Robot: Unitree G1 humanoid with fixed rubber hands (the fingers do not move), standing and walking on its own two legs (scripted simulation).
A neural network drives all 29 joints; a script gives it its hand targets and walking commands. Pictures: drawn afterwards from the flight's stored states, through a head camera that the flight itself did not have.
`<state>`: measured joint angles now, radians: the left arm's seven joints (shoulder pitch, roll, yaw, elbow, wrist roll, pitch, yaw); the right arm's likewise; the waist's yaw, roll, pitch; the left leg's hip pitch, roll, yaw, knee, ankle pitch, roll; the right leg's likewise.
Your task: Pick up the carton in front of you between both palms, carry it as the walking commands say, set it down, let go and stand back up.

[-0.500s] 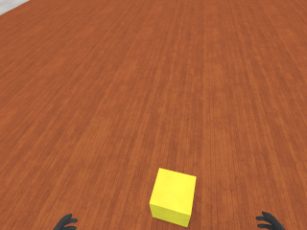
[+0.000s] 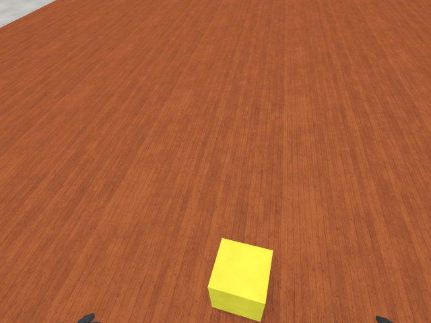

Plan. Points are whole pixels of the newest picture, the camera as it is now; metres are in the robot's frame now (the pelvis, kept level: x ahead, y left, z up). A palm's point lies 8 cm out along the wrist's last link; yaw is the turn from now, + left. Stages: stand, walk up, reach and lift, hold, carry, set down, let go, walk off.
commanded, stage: stand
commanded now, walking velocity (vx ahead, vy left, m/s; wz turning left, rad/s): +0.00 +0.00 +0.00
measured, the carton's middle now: (241, 279) +0.44 -0.03 -0.65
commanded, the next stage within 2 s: none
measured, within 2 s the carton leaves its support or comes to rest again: neither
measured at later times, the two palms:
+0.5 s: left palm out of the picture +0.08 +0.31 -0.09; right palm out of the picture +0.08 -0.30 -0.11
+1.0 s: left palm out of the picture +0.08 +0.32 -0.09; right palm out of the picture +0.07 -0.30 -0.11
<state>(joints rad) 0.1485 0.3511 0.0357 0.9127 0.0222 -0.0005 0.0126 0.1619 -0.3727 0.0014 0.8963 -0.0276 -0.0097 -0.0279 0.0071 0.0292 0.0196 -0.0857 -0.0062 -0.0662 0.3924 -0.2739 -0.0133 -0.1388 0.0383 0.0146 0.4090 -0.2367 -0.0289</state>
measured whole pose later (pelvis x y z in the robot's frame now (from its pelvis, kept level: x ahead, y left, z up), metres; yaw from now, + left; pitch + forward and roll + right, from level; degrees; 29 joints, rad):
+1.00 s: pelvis -0.01 +0.01 +0.00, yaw +0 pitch -2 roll +0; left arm 0.10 0.38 0.01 1.04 0.01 -0.01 0.01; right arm 0.14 -0.39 0.01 1.02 -0.02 -0.02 -0.02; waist 0.01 0.02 0.03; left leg -0.07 -0.01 -0.06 0.33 -0.22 -0.01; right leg -0.13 0.03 0.03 0.35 -0.18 -0.02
